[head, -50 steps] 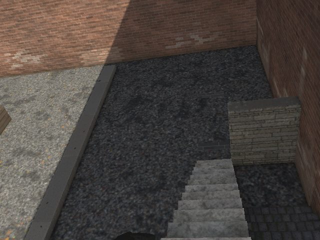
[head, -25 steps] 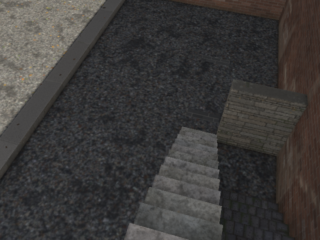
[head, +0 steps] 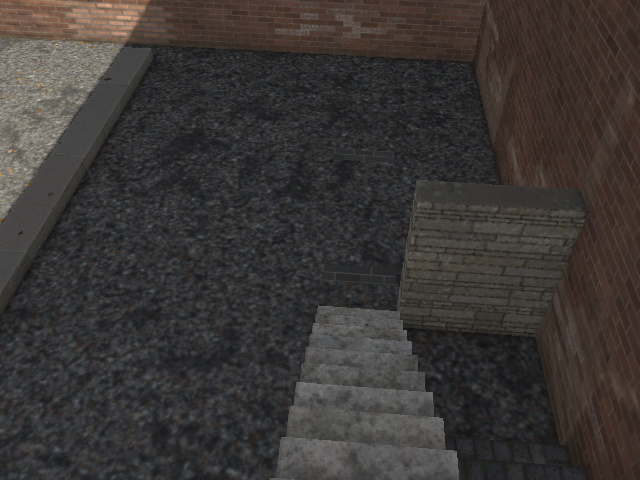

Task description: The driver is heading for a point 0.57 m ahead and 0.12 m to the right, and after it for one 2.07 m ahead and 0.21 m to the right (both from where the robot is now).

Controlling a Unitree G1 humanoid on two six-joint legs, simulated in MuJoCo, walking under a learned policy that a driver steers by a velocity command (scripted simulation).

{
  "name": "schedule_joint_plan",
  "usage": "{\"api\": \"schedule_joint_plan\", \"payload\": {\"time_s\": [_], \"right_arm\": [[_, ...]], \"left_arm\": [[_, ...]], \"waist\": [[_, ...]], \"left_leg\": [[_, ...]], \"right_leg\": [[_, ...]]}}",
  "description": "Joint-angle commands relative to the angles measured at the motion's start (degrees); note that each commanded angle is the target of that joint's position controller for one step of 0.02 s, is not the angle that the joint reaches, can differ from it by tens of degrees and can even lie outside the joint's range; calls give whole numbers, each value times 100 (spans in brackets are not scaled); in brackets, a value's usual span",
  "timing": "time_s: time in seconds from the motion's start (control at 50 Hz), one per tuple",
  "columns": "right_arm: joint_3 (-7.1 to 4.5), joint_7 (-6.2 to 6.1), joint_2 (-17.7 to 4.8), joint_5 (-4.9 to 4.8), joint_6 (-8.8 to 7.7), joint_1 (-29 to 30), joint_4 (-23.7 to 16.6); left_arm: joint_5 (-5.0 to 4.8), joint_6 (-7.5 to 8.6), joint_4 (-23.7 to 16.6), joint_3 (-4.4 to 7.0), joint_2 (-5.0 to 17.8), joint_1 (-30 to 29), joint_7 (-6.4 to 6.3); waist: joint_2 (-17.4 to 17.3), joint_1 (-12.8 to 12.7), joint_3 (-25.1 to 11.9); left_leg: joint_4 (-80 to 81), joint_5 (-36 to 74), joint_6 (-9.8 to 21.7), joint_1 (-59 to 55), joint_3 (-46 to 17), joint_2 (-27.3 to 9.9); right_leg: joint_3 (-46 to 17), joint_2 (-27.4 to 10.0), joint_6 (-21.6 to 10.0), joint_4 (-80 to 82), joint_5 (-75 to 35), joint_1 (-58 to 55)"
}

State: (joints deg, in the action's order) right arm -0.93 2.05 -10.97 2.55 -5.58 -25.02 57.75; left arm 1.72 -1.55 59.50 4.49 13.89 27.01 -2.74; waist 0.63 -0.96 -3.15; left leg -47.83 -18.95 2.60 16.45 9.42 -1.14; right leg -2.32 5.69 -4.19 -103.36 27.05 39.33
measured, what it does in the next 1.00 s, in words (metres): goes down, turning right: right foot 0.21 m lower, then left foot 0.20 m lower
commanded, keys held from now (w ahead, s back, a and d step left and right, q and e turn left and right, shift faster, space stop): w+e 0.74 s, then w+q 0.26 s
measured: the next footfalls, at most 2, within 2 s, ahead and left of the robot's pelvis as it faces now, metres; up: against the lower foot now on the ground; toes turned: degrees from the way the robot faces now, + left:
right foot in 0.30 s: +0.24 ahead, -0.01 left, -0.21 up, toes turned -11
left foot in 0.66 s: +0.52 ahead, +0.03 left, -0.41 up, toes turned -18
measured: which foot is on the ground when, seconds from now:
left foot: down 0.00-0.28, up 0.30-0.64, down 0.66-1.00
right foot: up 0.00-0.28, down 0.30-0.64, up 0.66-1.00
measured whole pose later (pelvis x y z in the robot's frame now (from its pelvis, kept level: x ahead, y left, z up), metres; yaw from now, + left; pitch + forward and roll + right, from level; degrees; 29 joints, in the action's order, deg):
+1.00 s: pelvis +0.50 -0.11 -0.42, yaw -26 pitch -3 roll +0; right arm 0.3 3.3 -8.4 2.6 -4.4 -31.4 65.8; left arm 1.7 -2.9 47.6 1.4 12.4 9.1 0.2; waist 0.7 4.0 -5.2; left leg -47.7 -34.0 -2.3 10.3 6.2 -5.4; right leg 1.0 -3.1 -1.6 -74.8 -0.7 45.1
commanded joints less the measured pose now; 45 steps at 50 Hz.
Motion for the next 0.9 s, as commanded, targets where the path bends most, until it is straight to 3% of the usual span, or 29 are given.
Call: {"api": "schedule_joint_plan", "payload": {"time_s": [0.02, 0.08, 0.12, 0.14, 0.18, 0.22, 0.26, 0.28, 0.3, 0.32, 0.34, 0.38, 0.4, 0.42, 0.46, 0.5, 0.52, 0.58, 0.6, 0.64, 0.66, 0.68, 0.7, 0.74, 0.76, 0.8, 0.84, 0.86, 0.9], "right_arm": [[219, -96, 294, -70, -83, -659, 97], [122, -223, -296, -71, -122, -568, 253], [205, -285, -58, 10, -298, -1426, 539], [200, -301, -27, -6, -345, -1418, 547], [168, -316, -125, -92, -365, -316, 353], [16, -166, -608, -62, -423, -81, 330], [79, -108, -651, -12, -230, -185, 565], [-59, -151, -1043, -98, -150, 629, 341], [-249, -149, -1491, 16, -40, 1503, 170], [-116, -115, -732, -98, -43, -149, -196], [-78, -47, -627, 272, -11, -1015, 115], [-114, -51, -382, 590, 141, -851, 500], [-167, -69, -544, 611, 211, -492, 426], [66, -137, 136, 322, 417, -167, -11], [81, -197, 172, 139, 549, -562, 354], [-181, -171, -581, 53, 413, 36, 195], [-108, -78, -523, 93, 362, 292, 109], [71, -13, -139, 28, 191, 647, -8], [-2, -15, -354, -118, 186, 481, 17], [-186, 58, -742, -83, 22, -1116, 529], [-279, 11, -908, -223, 95, -1336, 556], [-174, 85, -790, -68, 174, -1341, 357], [-176, 152, -890, 35, 275, -1402, 446], [-341, 106, -969, 11, 206, -1357, 548], [-297, 109, -759, 110, 162, -748, 476], [-101, 93, -346, 33, 10, -602, 675], [30, 186, -197, 131, -117, -646, 739], [168, 136, 9, -4, -168, 79, 534], [71, 127, -573, -62, -186, 81, 548]], "left_arm": [[-5, 11, -294, -74, -107, -44, 159], [99, -85, 18, -37, -142, 408, 148], [170, 121, -578, -123, -149, -1296, 158], [171, 228, -954, -215, -106, -1838, 200], [-73, 355, -752, -253, -46, -1383, 427], [-236, 184, -253, -114, 392, -89, 340], [-26, 29, 183, 29, 887, 1397, 271], [-98, -18, 385, 184, 1201, 2446, 215], [-189, -32, 342, 272, 1407, 2661, 263], [-394, 99, 107, -30, 1261, 1621, 316], [-524, 200, 215, -153, 937, 1729, 345], [-332, 299, 89, -130, 984, 1139, 212], [-452, 411, 98, -301, 611, 947, 179], [-506, 483, 158, -354, 516, 853, 56], [-341, 523, 84, -491, 31, 342, 47], [-264, 638, 103, -476, 33, 459, 15], [-307, 626, 37, -505, -24, 361, -34], [-77, 505, -218, -416, 73, 556, -28], [-13, 400, -244, -394, 60, 749, -5], [-128, 260, -54, -416, -59, 823, 13], [-234, 300, -323, -254, 210, 651, 11], [-398, 384, -757, -209, -13, 694, 22], [-533, 469, -1058, -190, 28, 847, 23], [-182, 303, -1385, -140, 268, -533, 17], [-55, 133, -1382, -153, 214, -1007, 4], [6, -131, -1404, -267, -183, -980, -3], [-81, -189, -1284, -270, -328, -791, 13], [-155, -162, -1638, -387, -440, -1094, 124], [89, -190, -1358, -315, -221, -852, 193]], "waist": [[-268, -187, 1004], [-321, -383, 625], [-168, 379, 1051], [171, 358, 1149], [125, -74, 861], [-264, -499, 314], [-138, -1136, -17], [476, -2089, 113], [1072, -2621, 1012], [1577, -622, 1109], [43, -100, 736], [-731, 284, 1347], [-1411, 389, 1133], [-265, 628, 1075], [382, 813, 997], [-596, 661, 1073], [-801, 705, 1272], [432, 84, 1132], [556, -15, 1020], [229, 680, 511], [-310, 895, 428], [-431, 404, -516], [-447, 35, -706], [-296, 445, 563], [207, 307, 1001], [-108, 6, 2031], [-144, -94, 2074], [-72, -508, 2258], [-225, -488, 1687]], "left_leg": [[1490, 3564, -331, 343, -1342, -1342], [1005, 3461, -208, 1047, -1047, -1224], [718, 1914, -369, -796, -1281, -1192], [671, 1332, -615, -447, -853, -970], [516, 554, -556, 1899, -48, -673], [-453, 1131, -566, 1410, 48, -829], [-2899, 2999, -694, 1160, 295, -698], [-5217, 2428, -843, 2217, 316, -470], [-7518, -1249, -866, 3548, 173, 399], [-6836, -2939, -863, 4910, -431, 561], [-5155, -2561, -758, 4676, -887, 103], [-4929, -2707, -485, 4148, -921, -98], [-4168, -1286, -451, 3871, -1060, -139], [-3157, -181, -616, 2706, -803, -64], [-3505, 1430, -668, 683, -599, -31], [-2921, 2470, -455, 1702, -958, 116], [-1702, 3102, -435, 1127, -763, 287], [384, 2588, -449, -680, -288, 605], [941, 2066, -371, -656, -576, 476], [2095, 3517, -106, -2017, -368, 99], [3251, 3237, 208, -2339, -1164, -717], [727, 5497, 456, -3539, -2121, -1891], [442, 6741, 536, -3783, -2957, -2392], [2598, 2333, 1459, -1978, -3765, -3012], [2952, 242, 1235, -937, -3379, -2478], [2671, 486, 1049, 881, -3013, -2370], [2545, -378, 618, 1644, -2471, -1852], [2655, -164, 342, 2832, -1773, -1405], [2499, 477, 334, 3024, -1474, -1264]], "right_leg": [[-108, -419, 18, 2424, -2659, 1257], [584, -207, 76, 2386, -3453, -134], [277, -455, -195, 3671, -4573, 2138], [400, -531, -289, 5247, -5737, 1577], [1099, -330, -310, 6174, -7206, -2199], [1068, -324, -390, 5536, -6922, -3136], [1518, -137, -676, 5887, -6007, -4401], [1039, -507, -1104, 6552, -5821, -5559], [225, -996, -1603, 7697, -5149, -5692], [-1263, -2258, -1701, 6315, -10312, -6167], [-2321, -2554, -1917, 6377, -10042, -5864], [-2907, -2172, -1985, 6443, -6249, -3653], [-2591, -1785, -1517, 6496, -6055, -3218], [-2403, -1717, -1469, 6686, -6885, -1621], [-2318, -1326, -1140, 6307, -4980, 452], [-2517, -995, -1088, 5203, -3000, 2], [-1988, -551, -918, 4889, -1919, 606], [-1512, -206, -768, 4577, -1744, 674], [-1802, -270, -771, 4312, -2135, 46], [-1414, 5, -755, 1561, -2496, -68], [-700, 749, -531, -608, -144, 70], [-344, 648, -416, -3273, 2732, 1375], [-260, 164, -393, -3592, 2101, 2121], [102, -115, -104, -3105, 967, 3117], [-169, -367, -140, -2717, 365, 2820], [-644, -599, 75, -2018, -531, 2588], [-516, -528, 229, -1056, -1652, 2448], [-418, -494, 342, 1024, -2686, 1539], [356, -675, 379, 2363, -3403, -192]]}}
Keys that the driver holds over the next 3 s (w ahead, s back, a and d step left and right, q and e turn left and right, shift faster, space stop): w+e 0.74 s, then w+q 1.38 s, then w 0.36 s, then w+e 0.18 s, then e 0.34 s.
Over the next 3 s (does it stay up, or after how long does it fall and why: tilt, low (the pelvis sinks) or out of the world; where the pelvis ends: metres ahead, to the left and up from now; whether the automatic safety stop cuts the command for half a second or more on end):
stays up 1.10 -0.02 -1.00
